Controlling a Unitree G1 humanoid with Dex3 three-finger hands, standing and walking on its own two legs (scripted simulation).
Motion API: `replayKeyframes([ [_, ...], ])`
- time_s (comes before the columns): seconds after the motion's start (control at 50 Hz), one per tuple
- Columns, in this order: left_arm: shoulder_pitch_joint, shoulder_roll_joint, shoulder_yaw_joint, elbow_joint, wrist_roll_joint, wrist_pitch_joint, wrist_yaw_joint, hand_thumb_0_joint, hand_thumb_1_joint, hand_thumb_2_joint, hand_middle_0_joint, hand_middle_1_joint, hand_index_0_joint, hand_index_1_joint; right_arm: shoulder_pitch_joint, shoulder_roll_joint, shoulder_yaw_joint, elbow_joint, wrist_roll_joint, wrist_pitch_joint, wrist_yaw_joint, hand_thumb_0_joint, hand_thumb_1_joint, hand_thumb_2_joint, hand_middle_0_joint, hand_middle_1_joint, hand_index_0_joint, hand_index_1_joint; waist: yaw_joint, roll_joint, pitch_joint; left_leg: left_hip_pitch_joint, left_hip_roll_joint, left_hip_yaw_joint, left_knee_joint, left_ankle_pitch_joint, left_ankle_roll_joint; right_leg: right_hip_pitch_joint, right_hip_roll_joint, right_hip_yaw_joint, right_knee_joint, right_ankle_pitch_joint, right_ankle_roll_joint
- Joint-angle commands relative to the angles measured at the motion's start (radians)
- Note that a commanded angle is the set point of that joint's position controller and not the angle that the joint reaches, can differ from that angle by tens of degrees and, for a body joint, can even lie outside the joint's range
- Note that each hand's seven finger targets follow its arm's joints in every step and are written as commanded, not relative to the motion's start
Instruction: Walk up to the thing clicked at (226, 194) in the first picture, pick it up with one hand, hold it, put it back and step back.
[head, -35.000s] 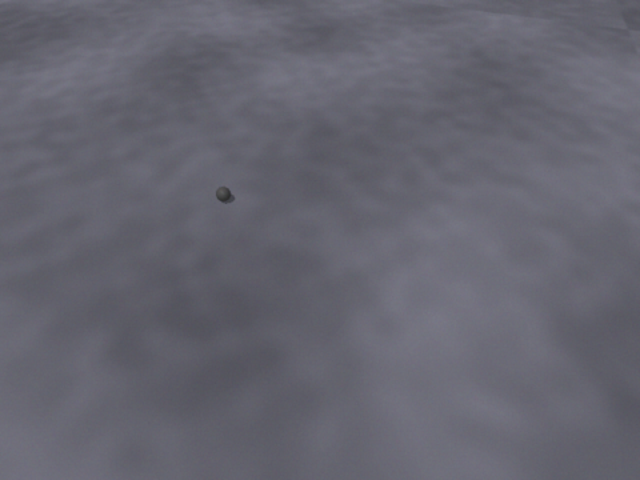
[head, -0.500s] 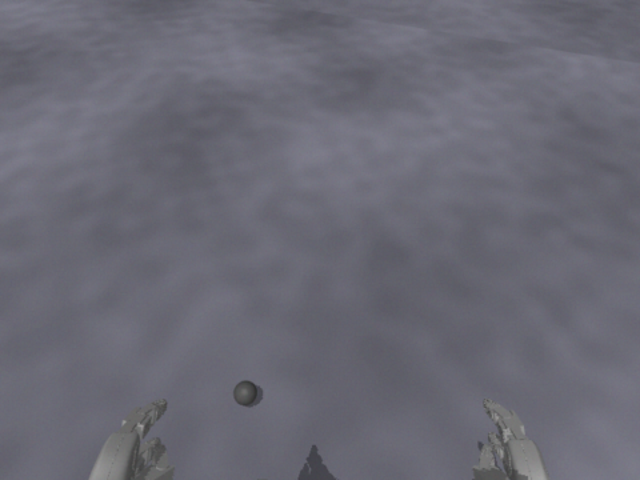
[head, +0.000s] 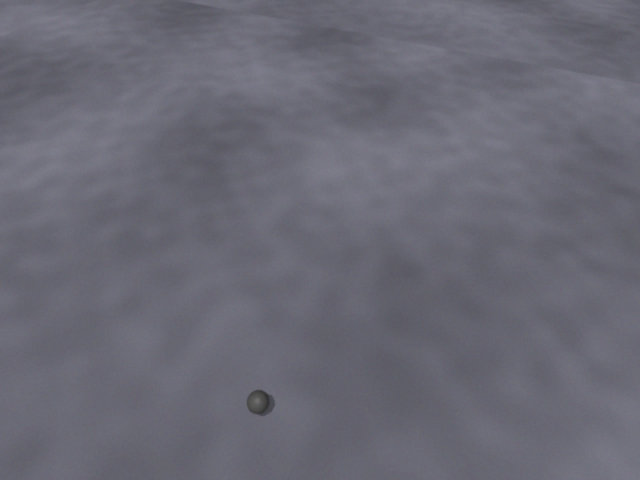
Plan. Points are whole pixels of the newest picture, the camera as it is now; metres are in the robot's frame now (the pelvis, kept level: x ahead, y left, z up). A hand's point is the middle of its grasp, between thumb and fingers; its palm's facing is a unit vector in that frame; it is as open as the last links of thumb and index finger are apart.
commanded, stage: stand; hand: left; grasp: from above
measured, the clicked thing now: (258, 401) +0.48 +0.19 -0.74
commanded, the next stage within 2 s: step back in 1.98 s
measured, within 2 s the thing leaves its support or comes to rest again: neither
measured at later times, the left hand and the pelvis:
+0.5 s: hand out of the picture +0.02 +0.23 -0.15, palm faces +0.03 -0.94 -0.34, open 7.4 cm; pelvis -0.01 -0.01 +0.01, yaw +1 degrees
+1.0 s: hand out of the picture +0.06 +0.22 -0.15, palm faces +0.03 -0.94 -0.33, open 7.4 cm; pelvis +0.00 -0.02 +0.01, yaw +0 degrees
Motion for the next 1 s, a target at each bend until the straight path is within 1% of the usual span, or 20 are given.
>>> replayKeyframes([
  [0.0,-0.042,0.180,0.038,-0.021,-0.002,-0.039,0.017,0.000,0.900,0.900,-0.200,-0.300,-0.200,-0.301,-0.042,-0.190,-0.043,-0.030,0.006,-0.024,-0.013,0.000,-0.900,-0.900,0.200,0.300,0.200,0.300,-0.012,0.007,-0.079,0.087,0.110,-0.120,-0.143,0.265,0.014,0.042,-0.066,0.058,-0.129,0.195,-0.044],
  [0.04,-0.048,0.185,0.036,0.001,-0.001,-0.039,0.018,0.000,0.900,0.900,-0.200,-0.300,-0.200,-0.301,-0.043,-0.191,-0.043,-0.012,0.009,-0.020,-0.013,0.000,-0.900,-0.900,0.200,0.300,0.200,0.300,-0.014,-0.008,-0.064,0.096,0.110,-0.120,-0.161,0.246,0.012,0.043,-0.069,0.059,-0.154,0.182,-0.043],
  [0.06,-0.061,0.188,0.035,0.010,0.000,-0.038,0.017,0.000,0.900,0.900,-0.200,-0.300,-0.200,-0.301,-0.047,-0.191,-0.042,-0.007,0.009,-0.017,-0.012,0.000,-0.900,-0.900,0.200,0.300,0.200,0.300,-0.020,-0.005,-0.046,0.085,0.107,-0.119,-0.180,0.207,0.009,0.042,-0.067,0.062,-0.168,0.152,-0.040],
  [0.1,-0.063,0.187,0.034,0.030,0.000,-0.036,0.015,0.000,0.900,0.900,-0.200,-0.300,-0.200,-0.301,-0.061,-0.195,-0.041,0.003,0.008,-0.013,-0.011,0.000,-0.900,-0.900,0.200,0.300,0.200,0.300,-0.015,0.003,-0.022,0.056,0.112,-0.130,-0.217,0.095,0.011,0.050,-0.066,0.057,-0.181,0.112,-0.039],
  [0.14,-0.055,0.186,0.032,0.051,0.002,-0.035,0.013,0.000,0.900,0.900,-0.200,-0.300,-0.200,-0.301,-0.075,-0.198,-0.040,0.012,0.009,-0.011,-0.009,0.000,-0.900,-0.900,0.200,0.300,0.200,0.300,-0.011,0.012,-0.007,0.050,0.114,-0.139,-0.241,0.045,0.012,0.047,-0.064,0.054,-0.192,0.097,-0.039],
  [0.26,-0.077,0.208,0.035,0.084,-0.003,-0.042,0.007,0.000,0.900,0.900,-0.200,-0.300,-0.200,-0.301,-0.072,-0.195,-0.036,0.038,0.010,-0.008,-0.001,0.000,-0.900,-0.900,0.200,0.300,0.200,0.300,-0.017,0.002,0.004,0.045,0.111,-0.134,-0.258,0.022,0.007,0.057,-0.074,0.070,-0.229,0.069,-0.038],
  [0.34,-0.079,0.211,0.033,0.101,0.000,-0.044,0.005,0.000,0.900,0.900,-0.200,-0.300,-0.200,-0.301,-0.094,-0.202,-0.035,0.043,0.012,-0.010,0.002,0.000,-0.900,-0.900,0.200,0.300,0.200,0.300,-0.012,-0.009,-0.009,0.069,0.115,-0.137,-0.259,0.048,0.004,0.052,-0.074,0.066,-0.239,0.062,-0.037],
  [0.44,-0.099,0.225,0.033,0.108,-0.004,-0.044,0.003,0.000,0.900,0.900,-0.200,-0.300,-0.200,-0.301,-0.086,-0.209,-0.031,0.057,0.010,-0.008,0.001,0.000,-0.900,-0.900,0.200,0.300,0.200,0.300,-0.018,-0.004,-0.015,0.060,0.116,-0.130,-0.256,0.053,0.003,0.064,-0.081,0.076,-0.249,0.063,-0.040],
  [0.46,-0.089,0.218,0.030,0.113,-0.002,-0.045,0.003,0.000,0.900,0.900,-0.200,-0.300,-0.200,-0.301,-0.092,-0.217,-0.031,0.060,0.013,-0.008,0.002,0.000,-0.900,-0.900,0.200,0.300,0.200,0.300,-0.013,-0.001,-0.015,0.073,0.118,-0.131,-0.255,0.057,0.003,0.057,-0.080,0.074,-0.253,0.057,-0.039],
  [0.5,-0.103,0.231,0.032,0.113,-0.005,-0.044,0.001,0.000,0.900,0.900,-0.200,-0.300,-0.200,-0.301,-0.075,-0.210,-0.026,0.068,0.012,-0.007,0.003,0.000,-0.900,-0.900,0.200,0.300,0.200,0.300,-0.020,-0.001,-0.002,0.050,0.114,-0.126,-0.260,0.038,-0.002,0.057,-0.078,0.079,-0.256,0.038,-0.039],
  [0.52,-0.104,0.229,0.032,0.114,-0.006,-0.043,0.000,0.000,0.900,0.900,-0.200,-0.300,-0.200,-0.301,-0.078,-0.217,-0.027,0.068,0.011,-0.007,0.002,0.000,-0.900,-0.900,0.200,0.300,0.200,0.300,-0.019,0.009,-0.008,0.045,0.118,-0.126,-0.258,0.029,0.002,0.064,-0.082,0.081,-0.255,0.051,-0.042],
  [0.58,-0.101,0.229,0.031,0.121,-0.007,-0.045,-0.001,0.000,0.900,0.900,-0.200,-0.300,-0.200,-0.301,-0.080,-0.215,-0.022,0.070,0.014,-0.009,0.004,0.000,-0.900,-0.900,0.200,0.300,0.200,0.300,-0.018,0.004,-0.018,0.053,0.119,-0.127,-0.256,0.059,0.003,0.073,-0.083,0.079,-0.253,0.074,-0.041],
  [0.68,-0.116,0.232,0.032,0.120,-0.009,-0.046,-0.002,0.000,0.900,0.900,-0.200,-0.300,-0.200,-0.301,-0.078,-0.226,-0.018,0.074,0.013,-0.012,0.001,0.000,-0.900,-0.900,0.200,0.300,0.200,0.300,-0.020,-0.005,-0.038,0.081,0.126,-0.121,-0.247,0.129,0.002,0.077,-0.088,0.082,-0.255,0.117,-0.044],
  [0.76,-0.104,0.229,0.029,0.129,-0.011,-0.046,-0.005,0.000,0.900,0.900,-0.200,-0.300,-0.200,-0.301,-0.082,-0.231,-0.015,0.080,0.016,-0.013,0.001,0.000,-0.900,-0.900,0.200,0.300,0.200,0.300,-0.016,0.000,-0.039,0.088,0.129,-0.120,-0.247,0.139,0.004,0.084,-0.087,0.077,-0.257,0.135,-0.043],
  [0.78,-0.119,0.235,0.031,0.125,-0.011,-0.046,-0.004,0.000,0.900,0.900,-0.200,-0.300,-0.200,-0.301,-0.076,-0.230,-0.015,0.080,0.016,-0.013,0.001,0.000,-0.900,-0.900,0.200,0.300,0.200,0.300,-0.022,-0.009,-0.040,0.084,0.129,-0.118,-0.249,0.153,0.002,0.088,-0.089,0.080,-0.256,0.145,-0.044],
  [0.82,-0.122,0.233,0.031,0.122,-0.013,-0.049,-0.005,0.000,0.900,0.900,-0.200,-0.300,-0.200,-0.301,-0.078,-0.231,-0.013,0.079,0.015,-0.014,0.000,0.000,-0.900,-0.900,0.200,0.300,0.200,0.300,-0.020,-0.005,-0.054,0.098,0.134,-0.114,-0.239,0.194,0.006,0.096,-0.091,0.080,-0.255,0.183,-0.042],
  [0.84,-0.125,0.231,0.030,0.125,-0.014,-0.048,-0.004,0.000,0.900,0.900,-0.200,-0.300,-0.200,-0.301,-0.079,-0.222,-0.010,0.082,0.017,-0.013,0.000,0.000,-0.900,-0.900,0.200,0.300,0.200,0.300,-0.020,-0.009,-0.044,0.094,0.131,-0.115,-0.242,0.200,0.003,0.097,-0.088,0.076,-0.253,0.179,-0.042],
  [0.92,-0.135,0.238,0.033,0.122,-0.015,-0.047,-0.006,0.000,0.900,0.900,-0.200,-0.300,-0.200,-0.301,-0.083,-0.234,-0.010,0.083,0.016,-0.015,-0.001,0.000,-0.900,-0.900,0.200,0.300,0.200,0.300,-0.021,0.007,-0.042,0.090,0.133,-0.111,-0.250,0.183,0.002,0.096,-0.089,0.078,-0.255,0.181,-0.043],
  [0.96,-0.132,0.237,0.031,0.126,-0.015,-0.044,-0.007,0.000,0.900,0.900,-0.200,-0.300,-0.200,-0.301,-0.087,-0.238,-0.011,0.083,0.016,-0.016,-0.001,0.000,-0.900,-0.900,0.200,0.300,0.200,0.300,-0.021,-0.004,-0.040,0.096,0.137,-0.114,-0.255,0.181,-0.001,0.090,-0.088,0.077,-0.254,0.156,-0.045],
  [0.98,-0.131,0.234,0.031,0.124,-0.014,-0.045,-0.008,0.000,0.900,0.900,-0.200,-0.300,-0.200,-0.301,-0.095,-0.243,-0.013,0.080,0.016,-0.016,-0.001,0.000,-0.900,-0.900,0.200,0.300,0.200,0.300,-0.018,0.002,-0.050,0.103,0.141,-0.113,-0.249,0.197,0.002,0.095,-0.089,0.076,-0.255,0.173,-0.045],
])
